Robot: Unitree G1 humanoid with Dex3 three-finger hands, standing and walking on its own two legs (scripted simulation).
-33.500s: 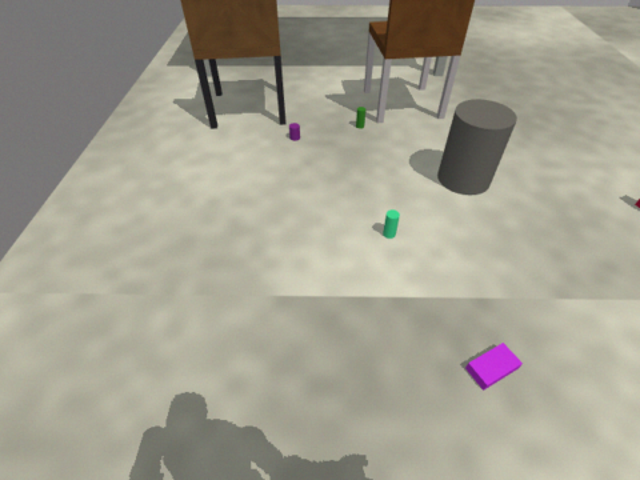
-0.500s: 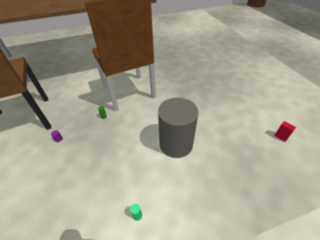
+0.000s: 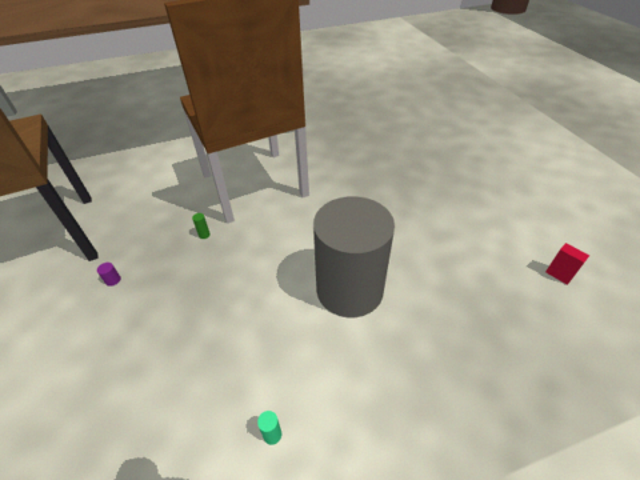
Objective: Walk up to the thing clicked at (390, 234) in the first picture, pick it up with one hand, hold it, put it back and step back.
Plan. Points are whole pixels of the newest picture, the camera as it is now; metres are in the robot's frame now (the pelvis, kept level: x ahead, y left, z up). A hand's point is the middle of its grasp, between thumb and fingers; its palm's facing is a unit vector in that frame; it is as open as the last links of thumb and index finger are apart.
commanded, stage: stand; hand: left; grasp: from the side
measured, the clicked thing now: (270, 428) +0.42 +0.18 -0.72
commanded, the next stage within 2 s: step back in 0.14 s
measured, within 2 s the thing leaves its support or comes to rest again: neither
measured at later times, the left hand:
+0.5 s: hand out of the picture +0.09 +0.32 -0.18, palm faces +0.00 -0.93 -0.37, open 7.4 cm
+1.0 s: hand out of the picture -0.08 +0.32 -0.16, palm faces -0.08 -0.92 -0.39, open 7.4 cm
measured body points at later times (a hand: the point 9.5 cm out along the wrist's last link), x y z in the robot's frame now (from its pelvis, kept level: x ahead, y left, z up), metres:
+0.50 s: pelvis -0.06 +0.06 -0.03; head +0.01 +0.08 +0.41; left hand +0.09 +0.37 -0.16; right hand +0.00 -0.27 -0.14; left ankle -0.06 +0.15 -0.75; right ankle -0.02 -0.11 -0.72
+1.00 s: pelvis -0.17 +0.06 -0.02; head -0.12 +0.04 +0.42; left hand -0.07 +0.37 -0.14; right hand -0.08 -0.26 -0.15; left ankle -0.13 +0.17 -0.70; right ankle -0.18 -0.06 -0.75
